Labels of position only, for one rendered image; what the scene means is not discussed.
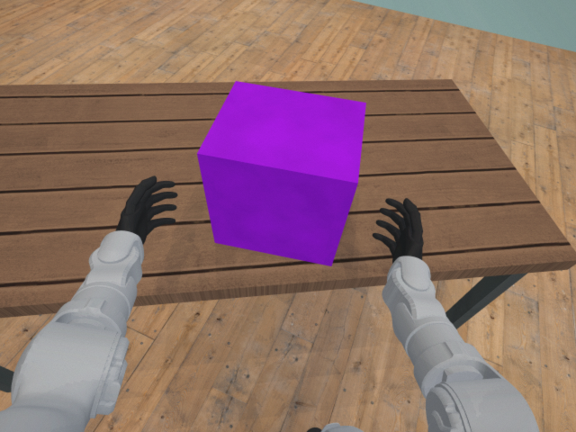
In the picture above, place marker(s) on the carton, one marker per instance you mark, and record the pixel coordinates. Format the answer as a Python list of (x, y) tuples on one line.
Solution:
[(280, 170)]

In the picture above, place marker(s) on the table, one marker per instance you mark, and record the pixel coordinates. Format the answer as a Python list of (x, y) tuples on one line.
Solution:
[(71, 156)]

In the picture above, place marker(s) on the right robot hand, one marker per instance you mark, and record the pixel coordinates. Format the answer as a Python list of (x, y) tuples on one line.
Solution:
[(409, 241)]

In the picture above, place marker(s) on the robot left forearm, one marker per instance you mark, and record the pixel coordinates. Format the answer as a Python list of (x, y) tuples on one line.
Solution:
[(105, 298)]

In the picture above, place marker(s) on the robot left upper arm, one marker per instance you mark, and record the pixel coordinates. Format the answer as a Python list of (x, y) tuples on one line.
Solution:
[(74, 373)]

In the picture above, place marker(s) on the robot right forearm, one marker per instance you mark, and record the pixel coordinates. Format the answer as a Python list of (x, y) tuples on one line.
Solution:
[(429, 338)]

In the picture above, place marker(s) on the left robot hand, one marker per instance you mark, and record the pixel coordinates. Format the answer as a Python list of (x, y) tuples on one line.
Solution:
[(137, 215)]

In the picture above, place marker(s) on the robot right upper arm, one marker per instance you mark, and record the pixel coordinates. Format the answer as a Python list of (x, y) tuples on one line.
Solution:
[(485, 405)]

